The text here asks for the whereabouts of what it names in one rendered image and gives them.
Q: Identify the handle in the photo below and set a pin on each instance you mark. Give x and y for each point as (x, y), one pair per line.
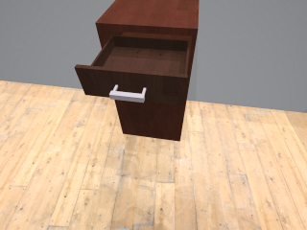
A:
(127, 96)

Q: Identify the cabinet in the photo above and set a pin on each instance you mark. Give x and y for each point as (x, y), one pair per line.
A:
(170, 19)

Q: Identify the drawer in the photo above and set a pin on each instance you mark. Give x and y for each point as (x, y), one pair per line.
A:
(135, 62)

